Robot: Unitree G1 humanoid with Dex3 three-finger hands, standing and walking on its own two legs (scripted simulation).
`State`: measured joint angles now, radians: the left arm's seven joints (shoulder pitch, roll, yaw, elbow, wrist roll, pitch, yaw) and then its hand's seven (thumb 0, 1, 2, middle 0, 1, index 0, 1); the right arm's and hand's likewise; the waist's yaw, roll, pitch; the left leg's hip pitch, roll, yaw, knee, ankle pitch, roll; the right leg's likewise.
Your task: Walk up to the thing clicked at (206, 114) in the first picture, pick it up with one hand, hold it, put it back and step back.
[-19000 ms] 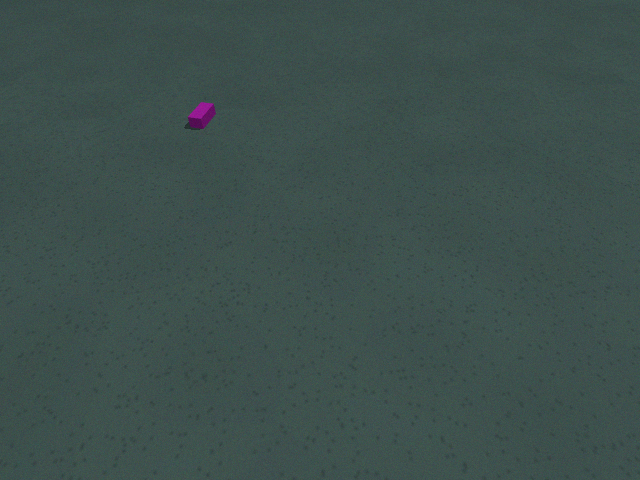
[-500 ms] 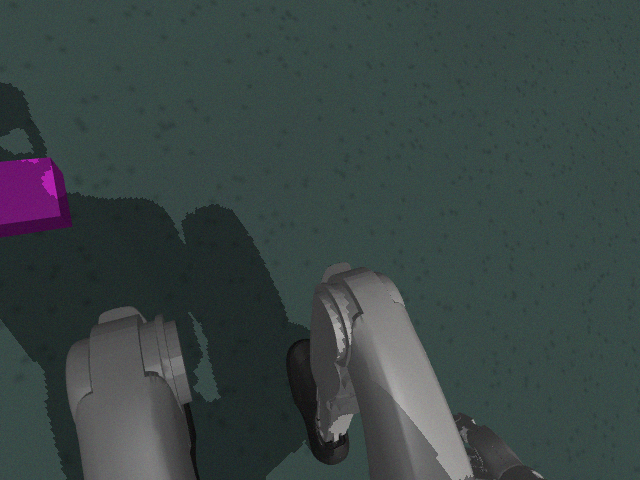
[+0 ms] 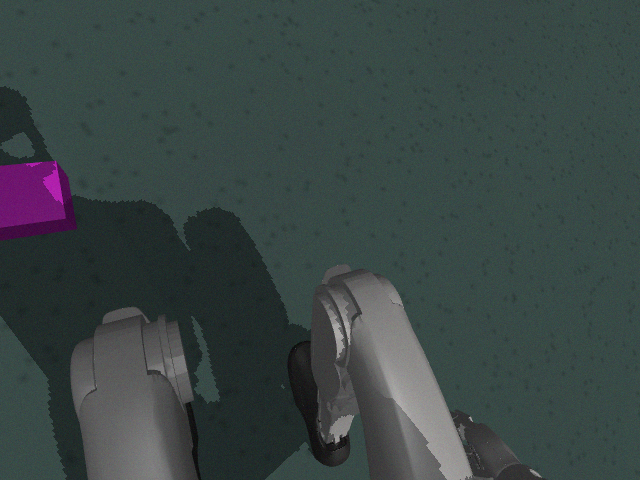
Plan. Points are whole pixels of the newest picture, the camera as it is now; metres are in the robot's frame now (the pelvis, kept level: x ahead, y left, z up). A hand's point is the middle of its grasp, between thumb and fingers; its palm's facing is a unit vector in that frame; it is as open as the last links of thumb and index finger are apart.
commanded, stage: rise first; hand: left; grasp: from above
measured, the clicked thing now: out of the picture +0.48 +0.35 -0.29
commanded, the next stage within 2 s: approach in 0.30 s
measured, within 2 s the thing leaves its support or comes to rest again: neither
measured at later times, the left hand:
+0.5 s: hand out of the picture +0.43 +0.38 -0.16, palm faces -0.46 -0.08 -0.88, open 14.2 cm
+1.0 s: hand out of the picture +0.48 +0.34 -0.16, palm faces -0.41 -0.05 -0.91, open 14.1 cm
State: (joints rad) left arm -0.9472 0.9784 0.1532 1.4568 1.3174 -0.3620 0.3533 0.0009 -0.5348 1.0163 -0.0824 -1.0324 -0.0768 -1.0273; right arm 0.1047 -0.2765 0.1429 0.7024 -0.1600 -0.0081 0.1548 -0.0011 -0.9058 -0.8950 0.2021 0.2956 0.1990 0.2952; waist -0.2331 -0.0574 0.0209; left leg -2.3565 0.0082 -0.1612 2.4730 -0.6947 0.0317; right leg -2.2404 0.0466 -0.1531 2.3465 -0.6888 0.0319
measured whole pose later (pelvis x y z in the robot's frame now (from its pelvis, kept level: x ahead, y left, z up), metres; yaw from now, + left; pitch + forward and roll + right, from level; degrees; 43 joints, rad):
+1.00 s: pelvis +0.00 +0.00 +0.01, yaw +0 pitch +34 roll -11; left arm -1.07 0.95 0.12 1.50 1.31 -0.20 0.37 0.00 -0.56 1.03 -0.09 -1.04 -0.09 -1.04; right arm 0.18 -0.29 0.19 0.65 -0.13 0.00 0.13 0.00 -0.91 -0.89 0.20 0.30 0.20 0.30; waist -0.33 -0.02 0.02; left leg -2.36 0.01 -0.15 2.43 -0.68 0.03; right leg -2.26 0.05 -0.14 2.32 -0.66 0.03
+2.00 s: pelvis +0.00 +0.00 +0.00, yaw -2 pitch +31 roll -13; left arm -1.10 1.07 0.09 1.60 1.37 -0.36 0.42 0.00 -0.57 1.04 -0.09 -1.00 -0.07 -1.01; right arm 0.16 -0.31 0.26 0.64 -0.19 -0.03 0.13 0.00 -0.90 -0.89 0.20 0.30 0.20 0.30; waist -0.35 -0.11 0.10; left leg -2.36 0.01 -0.19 2.48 -0.68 0.02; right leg -2.24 0.06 -0.18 2.34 -0.66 0.03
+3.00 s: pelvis +0.00 +0.00 -0.01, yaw -4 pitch +29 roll -15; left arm -1.09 1.13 0.09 1.68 1.34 -0.31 0.53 0.00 -0.52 1.01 -0.09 -1.01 -0.08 -1.02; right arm 0.09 -0.33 0.33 0.60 -0.22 -0.13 0.17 0.00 -0.91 -0.90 0.20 0.30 0.20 0.30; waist -0.37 -0.16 0.16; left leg -2.36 0.02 -0.24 2.54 -0.71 0.03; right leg -2.23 0.08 -0.21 2.35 -0.67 0.04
